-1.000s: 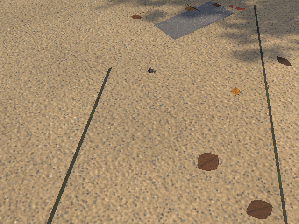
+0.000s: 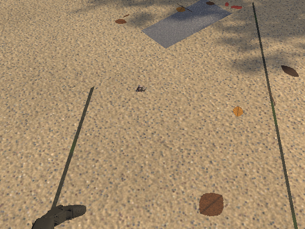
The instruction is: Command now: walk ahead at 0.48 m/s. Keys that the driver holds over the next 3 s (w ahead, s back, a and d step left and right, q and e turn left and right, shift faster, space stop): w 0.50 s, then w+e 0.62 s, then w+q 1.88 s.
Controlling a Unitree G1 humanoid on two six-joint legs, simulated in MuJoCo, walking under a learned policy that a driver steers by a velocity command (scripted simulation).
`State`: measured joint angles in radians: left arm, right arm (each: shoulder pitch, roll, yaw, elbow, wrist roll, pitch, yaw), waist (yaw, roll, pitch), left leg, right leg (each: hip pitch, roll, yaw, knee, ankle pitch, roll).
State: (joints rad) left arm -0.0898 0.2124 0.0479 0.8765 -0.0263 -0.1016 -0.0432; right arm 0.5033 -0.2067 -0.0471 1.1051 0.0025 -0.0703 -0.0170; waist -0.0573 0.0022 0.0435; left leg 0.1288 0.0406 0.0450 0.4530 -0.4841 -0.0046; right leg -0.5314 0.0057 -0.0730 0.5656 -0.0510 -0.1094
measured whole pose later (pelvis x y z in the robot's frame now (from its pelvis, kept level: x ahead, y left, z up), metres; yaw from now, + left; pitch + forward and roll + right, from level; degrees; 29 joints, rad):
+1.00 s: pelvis +0.55 +0.03 +0.03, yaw -13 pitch +1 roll +2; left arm 0.09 0.23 0.07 0.88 -0.02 -0.04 -0.03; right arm 0.33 -0.23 -0.07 0.99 -0.01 -0.09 -0.03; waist -0.06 -0.03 0.01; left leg 0.06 -0.01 0.27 0.22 -0.30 0.01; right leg -0.69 -0.11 0.01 0.73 0.02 -0.06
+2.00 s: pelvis +1.11 -0.11 +0.03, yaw +3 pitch +3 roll +0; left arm 0.05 0.27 0.06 0.75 0.01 -0.10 0.01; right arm 0.30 -0.26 -0.08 0.78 0.02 -0.05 0.00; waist -0.05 -0.02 0.02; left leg -0.19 -0.12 -0.11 0.36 -0.22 0.09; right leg -0.66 -0.10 0.11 0.71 -0.06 0.06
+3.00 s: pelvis +1.61 +0.07 -0.01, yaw +40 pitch +3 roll -1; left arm 0.05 0.29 0.04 0.68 0.02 -0.10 0.00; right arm 0.35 -0.27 -0.07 0.71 0.02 -0.04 -0.01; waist -0.05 -0.04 0.04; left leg -0.16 -0.13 -0.13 0.39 -0.26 0.11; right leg -0.70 -0.08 0.08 0.77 -0.04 0.06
